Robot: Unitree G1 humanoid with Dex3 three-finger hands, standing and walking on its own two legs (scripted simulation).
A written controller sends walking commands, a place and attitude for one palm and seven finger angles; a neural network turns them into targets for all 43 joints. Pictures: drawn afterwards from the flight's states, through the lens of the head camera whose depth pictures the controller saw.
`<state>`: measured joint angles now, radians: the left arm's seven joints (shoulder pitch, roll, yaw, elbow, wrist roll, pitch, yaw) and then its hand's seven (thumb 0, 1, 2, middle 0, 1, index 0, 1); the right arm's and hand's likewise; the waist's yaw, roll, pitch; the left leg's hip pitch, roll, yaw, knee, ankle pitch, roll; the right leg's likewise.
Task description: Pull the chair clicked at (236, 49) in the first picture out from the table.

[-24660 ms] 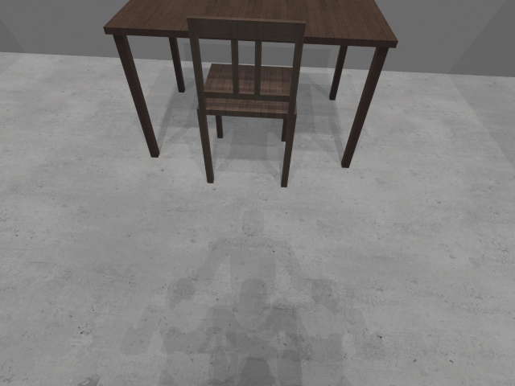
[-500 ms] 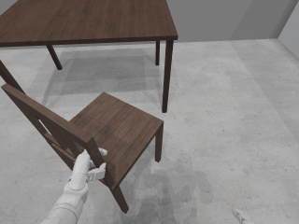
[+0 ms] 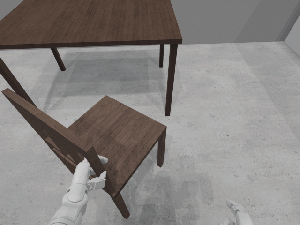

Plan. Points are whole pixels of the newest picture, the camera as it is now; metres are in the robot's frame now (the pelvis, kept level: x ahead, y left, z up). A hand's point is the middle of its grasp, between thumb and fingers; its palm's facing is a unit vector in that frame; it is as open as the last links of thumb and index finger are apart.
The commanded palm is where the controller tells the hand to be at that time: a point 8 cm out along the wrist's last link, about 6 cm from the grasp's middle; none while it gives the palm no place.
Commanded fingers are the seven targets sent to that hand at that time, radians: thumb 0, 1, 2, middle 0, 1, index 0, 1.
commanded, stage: open the thumb and straighten the fingers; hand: left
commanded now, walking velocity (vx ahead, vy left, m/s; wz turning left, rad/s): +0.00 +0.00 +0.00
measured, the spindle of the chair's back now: (55, 138) +0.42 +0.38 -0.11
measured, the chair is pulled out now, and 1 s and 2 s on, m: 0.52 0.52 0.52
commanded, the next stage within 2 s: draw the fingers out of the gap in 0.78 s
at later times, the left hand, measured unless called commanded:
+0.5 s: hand (95, 176) +0.27 +0.18 -0.07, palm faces +0.03 -0.96 -0.29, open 13.5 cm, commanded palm +0.24 +0.22 -0.04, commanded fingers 0.00 -0.55 0.20 -0.15 -0.44 -0.15 -0.44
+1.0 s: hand (98, 177) +0.26 +0.17 -0.07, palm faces +0.03 -0.95 -0.30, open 17.4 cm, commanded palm +0.23 +0.22 -0.04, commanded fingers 0.00 -0.55 0.20 0.00 0.00 0.00 0.00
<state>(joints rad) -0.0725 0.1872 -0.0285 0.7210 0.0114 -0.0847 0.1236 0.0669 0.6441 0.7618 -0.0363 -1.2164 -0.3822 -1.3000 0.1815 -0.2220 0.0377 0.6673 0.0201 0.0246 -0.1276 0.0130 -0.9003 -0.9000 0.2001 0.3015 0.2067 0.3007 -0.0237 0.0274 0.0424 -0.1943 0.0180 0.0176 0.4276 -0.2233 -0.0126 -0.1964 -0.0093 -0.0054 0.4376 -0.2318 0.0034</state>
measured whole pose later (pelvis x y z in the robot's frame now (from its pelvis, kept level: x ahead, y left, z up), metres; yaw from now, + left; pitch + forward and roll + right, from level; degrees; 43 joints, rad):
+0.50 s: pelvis +0.01 +0.00 -0.03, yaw +2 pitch +8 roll +0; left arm 0.06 0.22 0.02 0.33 0.00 0.12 0.04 0.00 -0.40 0.26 -0.31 -1.03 -0.36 -1.05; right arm 0.25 -0.26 0.02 0.59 0.03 -0.10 -0.03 0.02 -0.90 -0.90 0.20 0.30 0.20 0.30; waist -0.04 0.06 -0.09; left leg -0.53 0.00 -0.02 0.77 -0.38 0.00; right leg -0.50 -0.03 -0.04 0.76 -0.39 0.01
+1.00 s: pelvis +0.01 +0.00 -0.04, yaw +3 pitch +9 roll +0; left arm 0.14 0.22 -0.01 0.15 0.02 0.23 0.06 -0.01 -0.54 0.20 -0.01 -0.02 -0.01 -0.02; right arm 0.26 -0.25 0.04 0.53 0.02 -0.10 -0.05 0.02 -0.90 -0.90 0.20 0.30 0.21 0.30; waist -0.04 0.05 -0.12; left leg -0.57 0.00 -0.03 0.82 -0.42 -0.01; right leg -0.54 -0.03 -0.05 0.81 -0.43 0.00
